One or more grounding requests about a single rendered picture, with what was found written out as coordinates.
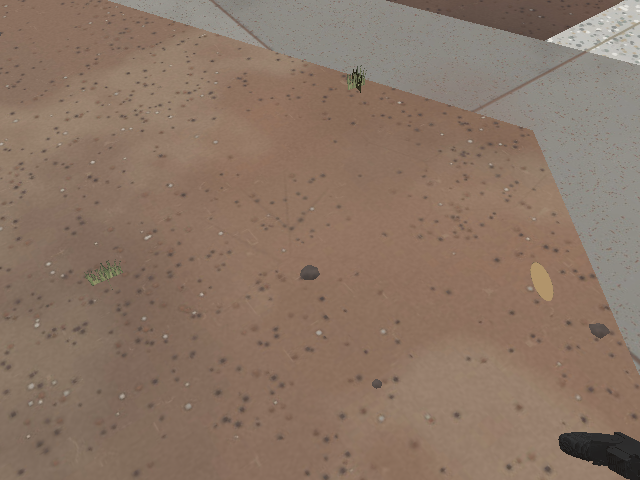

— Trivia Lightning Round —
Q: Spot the right robot hand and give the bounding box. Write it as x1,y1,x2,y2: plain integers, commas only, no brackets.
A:
558,432,640,480

